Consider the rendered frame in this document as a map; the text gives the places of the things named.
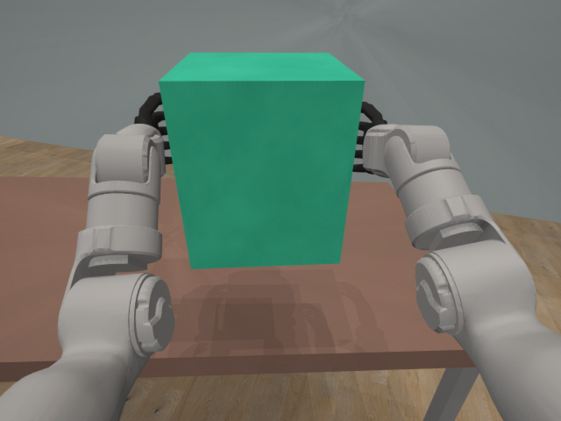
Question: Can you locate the right robot forearm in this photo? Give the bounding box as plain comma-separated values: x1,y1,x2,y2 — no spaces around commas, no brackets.
363,124,537,304

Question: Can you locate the carton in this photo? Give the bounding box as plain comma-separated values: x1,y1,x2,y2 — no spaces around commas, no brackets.
159,53,365,269

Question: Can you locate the robot right hand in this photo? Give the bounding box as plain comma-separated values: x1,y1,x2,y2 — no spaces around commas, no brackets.
352,102,387,175

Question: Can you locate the table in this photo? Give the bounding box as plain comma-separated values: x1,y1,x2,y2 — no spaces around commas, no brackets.
0,176,479,421

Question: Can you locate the left robot upper arm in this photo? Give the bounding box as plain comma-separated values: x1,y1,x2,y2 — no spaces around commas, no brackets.
0,273,175,421

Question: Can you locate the right robot upper arm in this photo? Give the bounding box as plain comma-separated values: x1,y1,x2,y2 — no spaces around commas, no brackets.
415,239,561,421

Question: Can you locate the robot left hand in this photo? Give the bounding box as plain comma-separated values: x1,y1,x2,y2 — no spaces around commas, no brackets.
134,93,173,164

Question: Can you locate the left robot forearm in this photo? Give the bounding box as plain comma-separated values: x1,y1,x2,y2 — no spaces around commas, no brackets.
58,124,166,348

